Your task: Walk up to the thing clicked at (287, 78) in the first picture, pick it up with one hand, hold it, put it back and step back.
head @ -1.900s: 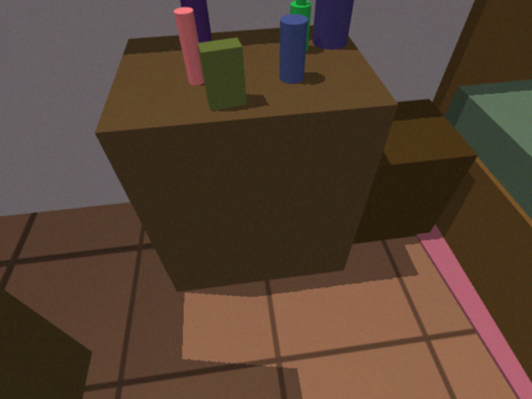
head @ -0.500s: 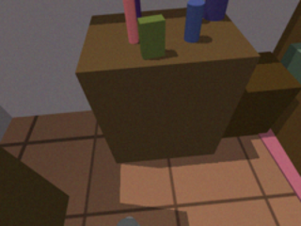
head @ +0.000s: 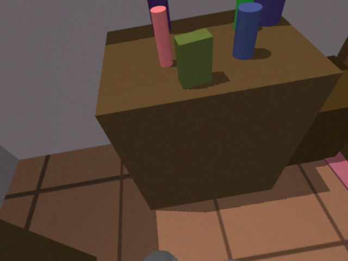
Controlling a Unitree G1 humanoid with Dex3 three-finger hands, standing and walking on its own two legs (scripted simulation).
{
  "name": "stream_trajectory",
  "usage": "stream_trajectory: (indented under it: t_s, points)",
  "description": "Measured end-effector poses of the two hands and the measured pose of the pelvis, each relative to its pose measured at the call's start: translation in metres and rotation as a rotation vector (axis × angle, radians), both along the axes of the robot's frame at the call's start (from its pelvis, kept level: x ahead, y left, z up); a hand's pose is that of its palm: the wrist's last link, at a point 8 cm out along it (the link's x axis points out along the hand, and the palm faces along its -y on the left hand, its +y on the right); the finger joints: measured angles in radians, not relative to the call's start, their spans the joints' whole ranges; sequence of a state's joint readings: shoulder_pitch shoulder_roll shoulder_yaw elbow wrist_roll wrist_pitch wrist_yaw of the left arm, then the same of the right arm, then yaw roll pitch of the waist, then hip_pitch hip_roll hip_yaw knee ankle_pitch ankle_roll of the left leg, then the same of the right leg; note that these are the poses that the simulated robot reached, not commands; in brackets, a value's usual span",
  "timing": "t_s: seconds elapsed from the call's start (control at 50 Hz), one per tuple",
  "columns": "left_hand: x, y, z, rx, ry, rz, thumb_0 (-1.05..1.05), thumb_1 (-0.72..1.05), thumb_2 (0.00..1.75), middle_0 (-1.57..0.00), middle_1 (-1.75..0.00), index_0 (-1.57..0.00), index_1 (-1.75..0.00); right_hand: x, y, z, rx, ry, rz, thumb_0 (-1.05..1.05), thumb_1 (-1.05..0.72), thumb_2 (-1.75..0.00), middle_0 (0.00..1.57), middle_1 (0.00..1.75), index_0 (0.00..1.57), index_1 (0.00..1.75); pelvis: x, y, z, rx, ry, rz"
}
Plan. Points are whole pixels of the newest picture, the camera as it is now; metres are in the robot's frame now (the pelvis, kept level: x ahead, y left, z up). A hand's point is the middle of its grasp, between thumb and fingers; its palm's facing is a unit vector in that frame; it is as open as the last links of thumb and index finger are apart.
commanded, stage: walk up
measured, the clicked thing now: (246, 32) +0.72 -0.20 +0.13
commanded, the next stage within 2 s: stand in 1.56 s
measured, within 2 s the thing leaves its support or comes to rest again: neither
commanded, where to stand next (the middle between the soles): +0.10 +0.03 m, yaw -2 degrees
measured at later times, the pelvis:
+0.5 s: pelvis +0.03 +0.05 -0.01, yaw -2 degrees
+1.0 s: pelvis +0.03 +0.05 +0.01, yaw -2 degrees
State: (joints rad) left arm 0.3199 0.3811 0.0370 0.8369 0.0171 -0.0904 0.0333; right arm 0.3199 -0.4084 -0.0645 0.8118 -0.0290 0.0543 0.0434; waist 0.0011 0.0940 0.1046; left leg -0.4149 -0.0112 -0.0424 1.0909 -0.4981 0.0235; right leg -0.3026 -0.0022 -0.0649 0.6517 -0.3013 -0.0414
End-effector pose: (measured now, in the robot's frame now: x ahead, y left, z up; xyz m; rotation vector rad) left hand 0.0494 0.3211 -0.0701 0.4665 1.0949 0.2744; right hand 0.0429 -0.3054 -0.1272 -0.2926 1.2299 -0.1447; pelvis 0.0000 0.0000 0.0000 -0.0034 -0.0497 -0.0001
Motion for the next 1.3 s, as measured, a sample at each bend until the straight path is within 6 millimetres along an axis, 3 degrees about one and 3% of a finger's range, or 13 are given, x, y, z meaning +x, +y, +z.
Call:
stream_trajectory:
  t_s: [0.08, 0.16, 0.22, 0.32, 0.4, 0.5, 0.7, 0.86, 1.3]
  points:
    - [0.011, 0.015, 0.002, -0.005, 0.018, -0.005, 0.00, 0.90, 0.90, -0.20, -0.30, -0.21, -0.30, 0.035, 0.014, 0.007, -0.014, -0.051, 0.010, 0.00, -0.91, -0.90, 0.20, 0.30, 0.20, 0.30, 0.014, 0.017, 0.003, 0.005, 0.005, -0.008]
    - [0.027, 0.038, -0.015, -0.028, 0.028, -0.011, 0.00, 0.90, 0.90, -0.20, -0.30, -0.21, -0.30, 0.063, 0.030, 0.009, -0.048, -0.096, 0.019, 0.00, -0.91, -0.90, 0.20, 0.30, 0.20, 0.30, 0.025, 0.037, -0.006, 0.007, 0.006, -0.013]
    - [0.042, 0.052, -0.034, -0.055, 0.035, 0.009, 0.00, 0.90, 0.90, -0.20, -0.30, -0.20, -0.30, 0.075, 0.044, 0.010, -0.080, -0.120, 0.023, 0.00, -0.91, -0.90, 0.20, 0.30, 0.20, 0.30, 0.030, 0.051, -0.014, 0.020, -0.002, -0.018]
    - [0.063, 0.056, -0.049, -0.101, 0.046, 0.013, 0.00, 0.91, 0.90, -0.20, -0.30, -0.20, -0.30, 0.083, 0.061, 0.022, -0.096, -0.140, 0.033, 0.00, -0.90, -0.90, 0.20, 0.30, 0.20, 0.30, 0.034, 0.058, -0.011, -0.001, 0.005, -0.026]
    - [0.070, 0.051, -0.053, -0.120, 0.055, -0.006, 0.00, 0.91, 0.90, -0.20, -0.30, -0.20, -0.30, 0.086, 0.058, 0.025, -0.110, -0.152, 0.032, 0.00, -0.90, -0.90, 0.20, 0.30, 0.21, 0.30, 0.032, 0.057, -0.011, -0.008, 0.012, -0.041]
    - [0.065, 0.041, -0.051, -0.123, 0.072, -0.021, 0.00, 0.91, 0.90, -0.20, -0.30, -0.20, -0.30, 0.082, 0.046, 0.021, -0.116, -0.141, -0.005, 0.00, -0.90, -0.90, 0.20, 0.30, 0.21, 0.30, 0.029, 0.053, -0.011, -0.017, 0.008, -0.041]
    - [0.069, 0.034, -0.042, -0.145, 0.072, -0.018, 0.00, 0.91, 0.90, -0.20, -0.30, -0.20, -0.30, 0.053, 0.044, 0.020, -0.098, -0.058, -0.027, 0.00, -0.90, -0.90, 0.20, 0.30, 0.20, 0.30, 0.027, 0.051, -0.001, 0.001, 0.004, -0.043]
    - [0.075, 0.028, -0.034, -0.161, 0.079, -0.012, 0.00, 0.91, 0.90, -0.20, -0.30, -0.20, -0.30, 0.043, 0.047, 0.022, -0.076, -0.019, -0.039, 0.00, -0.90, -0.90, 0.20, 0.30, 0.20, 0.30, 0.028, 0.050, 0.009, 0.004, 0.005, -0.040]
    - [0.081, 0.028, -0.031, -0.197, 0.090, 0.026, 0.00, 0.91, 0.90, -0.20, -0.30, -0.20, -0.30, 0.067, 0.059, 0.037, -0.076, -0.043, -0.031, 0.00, -0.90, -0.90, 0.20, 0.30, 0.20, 0.30, 0.036, 0.056, 0.021, -0.004, 0.009, -0.036]
